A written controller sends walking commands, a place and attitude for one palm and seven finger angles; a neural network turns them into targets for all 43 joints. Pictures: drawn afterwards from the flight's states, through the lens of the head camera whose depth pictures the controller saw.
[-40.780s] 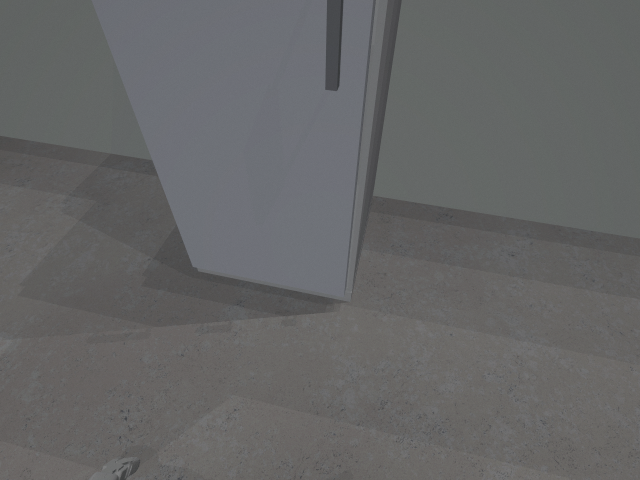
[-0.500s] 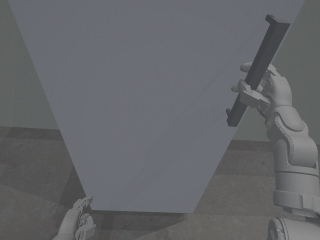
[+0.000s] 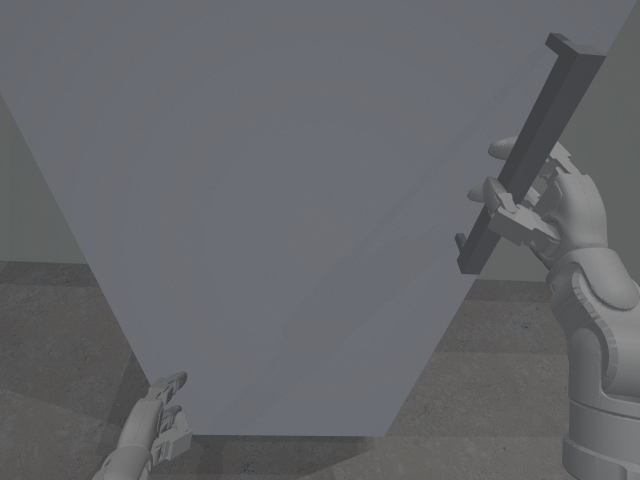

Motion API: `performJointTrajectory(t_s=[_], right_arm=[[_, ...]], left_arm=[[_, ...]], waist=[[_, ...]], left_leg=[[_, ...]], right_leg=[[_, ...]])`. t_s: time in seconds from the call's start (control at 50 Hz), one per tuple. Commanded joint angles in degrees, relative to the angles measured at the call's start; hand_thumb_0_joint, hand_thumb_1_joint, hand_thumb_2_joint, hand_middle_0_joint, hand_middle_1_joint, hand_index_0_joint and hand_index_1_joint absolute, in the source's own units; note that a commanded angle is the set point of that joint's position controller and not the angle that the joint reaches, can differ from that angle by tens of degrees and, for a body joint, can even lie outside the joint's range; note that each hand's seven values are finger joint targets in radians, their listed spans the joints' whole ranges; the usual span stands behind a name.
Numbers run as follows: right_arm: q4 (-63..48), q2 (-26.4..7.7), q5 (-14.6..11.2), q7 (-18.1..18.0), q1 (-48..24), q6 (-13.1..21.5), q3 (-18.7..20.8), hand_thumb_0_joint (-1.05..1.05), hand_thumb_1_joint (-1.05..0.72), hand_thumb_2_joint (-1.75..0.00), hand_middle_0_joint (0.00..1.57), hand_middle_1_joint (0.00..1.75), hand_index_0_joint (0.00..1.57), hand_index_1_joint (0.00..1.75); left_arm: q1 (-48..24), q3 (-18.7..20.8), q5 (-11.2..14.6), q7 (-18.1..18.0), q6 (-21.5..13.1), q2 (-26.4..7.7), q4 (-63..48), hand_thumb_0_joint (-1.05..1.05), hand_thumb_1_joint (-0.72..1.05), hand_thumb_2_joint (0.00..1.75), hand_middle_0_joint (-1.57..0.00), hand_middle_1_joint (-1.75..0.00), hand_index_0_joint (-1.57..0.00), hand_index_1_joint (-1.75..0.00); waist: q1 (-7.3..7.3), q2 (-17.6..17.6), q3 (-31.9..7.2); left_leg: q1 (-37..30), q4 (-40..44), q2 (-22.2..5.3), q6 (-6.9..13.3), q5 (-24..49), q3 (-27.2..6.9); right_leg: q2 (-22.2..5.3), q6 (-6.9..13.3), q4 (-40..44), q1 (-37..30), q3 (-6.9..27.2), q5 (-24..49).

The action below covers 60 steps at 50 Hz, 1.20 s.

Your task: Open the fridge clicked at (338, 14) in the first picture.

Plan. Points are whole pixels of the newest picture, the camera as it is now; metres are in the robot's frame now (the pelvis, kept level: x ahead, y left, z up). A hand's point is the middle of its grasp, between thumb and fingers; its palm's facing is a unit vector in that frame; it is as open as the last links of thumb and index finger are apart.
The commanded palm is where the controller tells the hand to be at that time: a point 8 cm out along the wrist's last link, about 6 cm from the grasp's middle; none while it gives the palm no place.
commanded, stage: pull the door a little, standing still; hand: right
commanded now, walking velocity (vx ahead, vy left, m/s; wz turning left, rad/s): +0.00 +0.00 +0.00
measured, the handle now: (505, 172) +0.39 -0.16 +0.25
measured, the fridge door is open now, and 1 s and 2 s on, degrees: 0 0 0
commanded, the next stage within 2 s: walk backward, drawing the door open in 0.22 s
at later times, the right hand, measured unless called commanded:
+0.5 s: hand (494, 203) +0.35 -0.14 +0.24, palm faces +0.11 +0.97 -0.22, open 6.5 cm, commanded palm +0.32 -0.19 +0.22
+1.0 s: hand (494, 203) +0.36 -0.14 +0.23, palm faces +0.35 +0.89 -0.30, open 6.9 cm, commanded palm +0.31 -0.19 +0.23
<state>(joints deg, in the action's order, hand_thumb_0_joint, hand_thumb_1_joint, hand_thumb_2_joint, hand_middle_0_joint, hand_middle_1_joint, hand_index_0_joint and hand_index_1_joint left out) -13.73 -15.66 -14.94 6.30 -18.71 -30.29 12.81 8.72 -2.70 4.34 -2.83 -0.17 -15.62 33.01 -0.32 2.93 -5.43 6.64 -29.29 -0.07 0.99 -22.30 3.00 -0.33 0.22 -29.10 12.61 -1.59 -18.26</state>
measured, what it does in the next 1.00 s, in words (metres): steps on the spot: left foot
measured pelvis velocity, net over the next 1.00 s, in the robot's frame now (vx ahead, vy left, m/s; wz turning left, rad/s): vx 0.08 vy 0.05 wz -0.01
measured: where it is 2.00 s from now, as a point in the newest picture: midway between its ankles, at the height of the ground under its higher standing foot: outside the picture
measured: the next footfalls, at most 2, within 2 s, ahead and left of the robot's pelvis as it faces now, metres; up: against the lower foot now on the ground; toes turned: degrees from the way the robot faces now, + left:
left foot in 0.64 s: +0.27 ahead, +0.09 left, +0.00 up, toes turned +6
right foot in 1.22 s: +0.00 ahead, -0.08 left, +0.00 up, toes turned -3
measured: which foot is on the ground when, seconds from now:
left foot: down 0.00-0.44, up 0.46-0.62, down 0.64-1.00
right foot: down 0.00-0.60, up 0.62-1.00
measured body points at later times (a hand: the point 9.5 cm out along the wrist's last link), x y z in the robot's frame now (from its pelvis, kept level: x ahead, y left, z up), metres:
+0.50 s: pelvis +0.09 +0.01 +0.03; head +0.11 +0.04 +0.48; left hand +0.25 +0.24 -0.06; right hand +0.34 -0.19 +0.25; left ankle -0.03 +0.09 -0.66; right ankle -0.02 -0.14 -0.69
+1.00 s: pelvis +0.08 +0.05 +0.01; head +0.07 +0.07 +0.46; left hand +0.25 +0.30 -0.07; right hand +0.34 -0.19 +0.25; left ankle +0.23 +0.09 -0.73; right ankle +0.03 -0.09 -0.66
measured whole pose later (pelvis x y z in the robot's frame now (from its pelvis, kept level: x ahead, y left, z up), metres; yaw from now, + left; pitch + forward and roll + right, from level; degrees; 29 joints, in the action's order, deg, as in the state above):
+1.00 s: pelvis +0.08 +0.05 +0.01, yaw -1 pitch -2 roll -6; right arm -22.1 -20.7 -1.8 -8.0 5.4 1.2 15.8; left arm 9.4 -1.7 -0.2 -5.0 0.4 -13.7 33.3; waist -3.8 -3.8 -0.4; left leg 18.5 -15.6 -1.9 6.1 3.4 7.1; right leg 3.4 0.8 -54.6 19.1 -1.9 -28.3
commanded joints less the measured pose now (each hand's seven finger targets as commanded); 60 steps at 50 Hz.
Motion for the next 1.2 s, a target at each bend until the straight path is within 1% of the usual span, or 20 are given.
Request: performJointTrajectory(t_s=[0.0, 0.14, 0.3, 0.32, 0.36, 0.38, 0.44, 0.5, 0.54, 0.58, 0.6, 0.64, 0.66, 0.7, 0.72, 0.74, 0.76, 0.84, 1.08, 1.18], right_arm=[[-17.4, -11.0, -0.7, 0.6, -10.0, 3.6, 4.7, 0.0, -0.9, -0.9, 0.45, 1.4, 0.45, 1.4], [-28.5, -9.7, -1.3, 1.5, 2.8, 5.0, 4.5, 0.0, -0.9, -0.9, 0.45, 1.4, 0.45, 1.4], [-40.6, -12.5, -3.9, 2.0, 24.8, 3.9, 11.2, 0.0, -0.9, -0.9, 0.45, 1.4, 0.45, 1.4], [-42.5, -20.2, 6.9, -5.5, -5.6, 17.7, 10.3, 0.0, -0.9, -0.9, 0.45, 1.4, 0.45, 1.4], [-27.1, -7.4, 7.6, -8.3, 15.6, 24.1, 5.1, 0.0, -0.9, -0.9, 0.45, 1.4, 0.45, 1.4], [-30.0, -7.9, 7.7, -8.5, 17.6, 26.0, 4.6, 0.0, -0.9, -0.9, 0.45, 1.4, 0.45, 1.4], [-36.5, -5.6, 7.7, -10.2, 14.8, 31.5, 1.8, 0.0, -0.9, -0.9, 0.45, 1.4, 0.45, 1.4], [-38.6, -7.8, 8.3, -12.3, 19.8, 34.6, 5.3, 0.0, -0.9, -0.9, 0.45, 1.4, 0.45, 1.4], [-39.4, -8.7, 8.2, -12.3, 26.7, 35.8, 8.2, 0.0, -0.9, -0.9, 0.45, 1.4, 0.45, 1.4], [-40.8, -15.4, 9.1, -12.5, 31.1, 38.9, 14.5, 0.0, -0.9, -0.9, 0.45, 1.4, 0.45, 1.4], [-37.6, -18.0, 9.8, -13.5, 35.2, 39.6, 17.1, 0.0, -0.9, -0.9, 0.45, 1.4, 0.45, 1.4], [-33.4, -17.6, 9.2, -14.5, 29.3, 39.7, 15.6, 0.0, -0.9, -0.9, 0.45, 1.4, 0.45, 1.4], [-27.6, -13.8, 9.5, -14.9, 31.4, 39.5, 14.4, 0.0, -0.9, -0.9, 0.45, 1.4, 0.45, 1.4], [-31.7, -13.0, 10.3, -15.7, 23.6, 40.7, 12.1, 0.0, -0.9, -0.9, 0.45, 1.4, 0.45, 1.4], [-32.2, -13.2, 11.2, -16.4, 21.2, 41.4, 12.5, 0.0, -0.9, -0.9, 0.45, 1.4, 0.45, 1.4], [-30.2, -14.1, 11.4, -16.8, 21.5, 41.7, 14.2, 0.0, -0.9, -0.9, 0.45, 1.4, 0.45, 1.4], [-29.7, -14.5, 11.6, -16.8, 20.9, 41.4, 14.6, 0.0, -0.9, -0.9, 0.45, 1.4, 0.45, 1.4], [-27.8, -15.4, 11.8, -17.2, 17.4, 40.4, 13.6, 0.0, -0.9, -0.9, 0.45, 1.4, 0.45, 1.4], [-24.6, -16.5, 12.1, -16.7, 5.7, 40.8, 11.5, 0.0, -0.9, -0.9, 0.45, 1.4, 0.45, 1.4], [-22.1, -15.7, 11.1, -15.6, -2.7, 40.9, 7.6, 0.0, -0.9, -0.9, 0.45, 1.4, 0.45, 1.4]], left_arm=[[-9.4, 2.4, 0.2, 0.2, -3.1, -5.3, -10.7, 0.0, 0.9, 0.9, -0.2, -0.3, -0.2, -0.3], [-11.5, 1.7, 0.1, 1.5, -3.5, -3.7, -12.7, 0.0, 0.9, 0.9, -0.2, -0.3, -0.2, -0.3], [-10.4, 2.1, 0.1, 2.4, -4.7, -3.5, -13.6, 0.0, 0.9, 0.9, -0.2, -0.3, -0.2, -0.3], [-3.9, 1.7, -1.8, 0.7, -3.5, -5.6, -13.0, 0.0, 0.9, 0.9, -0.2, -0.3, -0.2, -0.3], [-0.3, 3.3, -2.5, 1.7, -3.0, -5.5, -11.6, 0.0, 0.9, 0.9, -0.2, -0.3, -0.2, -0.3], [0.5, 3.6, -2.4, 1.8, -2.5, -5.8, -12.1, 0.0, 0.9, 0.9, -0.2, -0.3, -0.2, -0.3], [-1.4, 4.3, -4.5, 2.6, -1.7, -4.4, -11.1, 0.0, 0.9, 0.9, -0.2, -0.3, -0.2, -0.3], [-0.7, 4.5, -4.3, 3.3, -1.4, -4.6, -11.9, 0.0, 0.9, 0.9, -0.2, -0.3, -0.2, -0.3], [-3.6, 3.8, -2.8, 2.9, -1.6, -2.8, -14.3, 0.0, 0.9, 0.9, -0.2, -0.3, -0.2, -0.3], [-5.2, 3.9, -1.7, 0.7, -4.0, -0.2, -16.7, 0.0, 0.9, 0.9, -0.2, -0.3, -0.2, -0.3], [-3.6, 3.7, -2.6, -0.9, -5.5, 0.8, -15.6, 0.0, 0.9, 0.9, -0.2, -0.3, -0.2, -0.3], [-4.2, 1.1, -4.4, -2.3, -7.0, 2.4, -12.5, 0.0, 0.9, 0.9, -0.2, -0.3, -0.2, -0.3], [-1.0, 2.4, -3.9, -2.1, -7.5, 0.9, -12.6, 0.0, 0.9, 0.9, -0.2, -0.3, -0.2, -0.3], [0.3, 5.5, -2.8, -1.3, -5.9, -3.1, -10.2, 0.0, 0.9, 0.9, -0.2, -0.3, -0.2, -0.3], [-0.9, 5.1, -2.8, -0.8, -4.9, -2.3, -9.1, 0.0, 0.9, 0.9, -0.2, -0.3, -0.2, -0.3], [-0.8, 4.6, -2.8, -0.7, -4.3, -2.0, -8.2, 0.0, 0.9, 0.9, -0.2, -0.3, -0.2, -0.3], [-1.7, 4.1, -3.0, -0.9, -3.4, -1.9, -8.0, 0.0, 0.9, 0.9, -0.2, -0.3, -0.2, -0.3], [-5.3, 3.2, -3.8, -2.5, -2.4, -1.7, -7.6, 0.0, 0.9, 0.9, -0.2, -0.3, -0.2, -0.3], [-2.7, 3.1, -3.8, -1.2, 0.3, -3.9, -9.0, 0.0, 0.9, 0.9, -0.2, -0.3, -0.2, -0.3], [-1.2, 3.9, -2.9, -0.4, 1.7, -5.8, -10.4, 0.0, 0.9, 0.9, -0.2, -0.3, -0.2, -0.3]], waist=[[2.38, -3.5, -16.1], [3.38, -3.1, -13.5], [4.17, -3.1, -14.0], [-0.28, -4.9, -5.6], [-0.91, -6.4, -5.8], [-1.83, -0.8, -5.9], [-1.99, 21.7, -1.2], [-2.41, 15.1, 1.6], [-0.23, 5.7, -1.3], [2.89, -8.9, -5.5], [2.67, -10.1, -8.4], [2.97, -8.3, -4.0], [2.46, -12.4, -2.6], [0.89, -20.9, -8.1], [0.26, -17.7, -11.9], [-0.27, -13.7, -13.3], [-0.32, -12.2, -12.7], [0.7, -12.0, -6.4], [0.44, -11.0, -13.9], [-1.06, -6.3, -14.2]], left_leg=[[-1.6, -1.3, -1.3, -1.4, 51.5, 0.2], [1.7, -1.1, -0.9, -0.6, 42.3, 0.9], [0.0, -3.5, -1.9, -2.6, 54.3, 1.9], [2.2, -0.4, -0.8, -3.5, 59.5, 0.1], [2.3, -5.5, 0.9, -4.0, 62.8, 3.3], [8.3, -10.9, 2.8, -4.4, 53.3, 4.4], [41.4, -20.9, 6.5, -1.6, -8.5, 1.4], [38.3, -14.0, 5.6, 0.4, -4.2, 0.7], [5.7, 9.2, 2.7, 0.4, 23.5, 1.8], [-22.5, 11.3, -12.4, 2.8, 55.4, -7.0], [-15.4, 7.2, -19.5, 2.8, 59.4, -11.1], [-7.8, 6.8, -18.2, 1.1, 63.7, -9.7], [-4.0, 6.6, -19.0, -0.5, 66.1, -15.0], [-1.5, 12.3, -22.5, -1.9, 49.2, -21.4], [-2.5, 13.0, -21.8, -0.7, 36.3, -18.1], [-1.4, 15.5, -19.7, -4.3, 20.4, -15.4], [-0.9, 17.5, -18.2, -2.0, 10.6, -12.2], [6.3, 23.2, -17.6, 0.7, -1.4, -10.9], [-5.0, 25.7, -19.2, 3.1, -2.4, -9.8], [-5.8, 16.5, -12.2, -0.2, -1.3, -4.8]], right_leg=[[0.6, 3.2, -3.7, -12.6, 1.0, 38.7], [-0.8, 2.6, -2.2, -11.5, 2.6, 37.8], [-1.0, 2.2, -4.9, -9.0, 1.7, 45.3], [-1.4, 3.5, -9.6, -9.5, 1.1, 50.9], [-1.2, 4.1, -11.1, -10.5, 0.9, 55.7], [-1.8, 5.0, -7.8, -16.8, 2.9, 62.1], [-11.1, 7.9, -3.7, -41.0, 13.8, 87.4], [-10.0, 5.3, -4.9, -37.9, 13.5, 80.1], [-4.1, 0.6, -11.7, -15.1, 8.7, 62.3], [2.3, -0.3, -25.1, 7.6, 7.4, 0.3], [2.3, 0.8, -30.8, 7.5, 9.9, -12.4], [3.2, 1.8, -34.6, 8.6, 6.0, -16.8], [3.4, 1.4, -38.2, 10.6, 5.4, -16.6], [2.6, -0.2, -45.0, 8.1, 8.5, -14.0], [1.4, -0.7, -44.7, 7.6, 8.4, -12.2], [1.5, -1.0, -43.5, 7.4, 6.6, -10.3], [1.6, -0.9, -40.5, 7.4, 4.7, -8.9], [2.7, 0.0, -32.7, 7.0, 1.3, -9.7], [4.5, 2.1, -9.5, 3.8, -2.2, -10.0], [1.5, 4.1, 13.3, -0.1, 1.1, -2.5]])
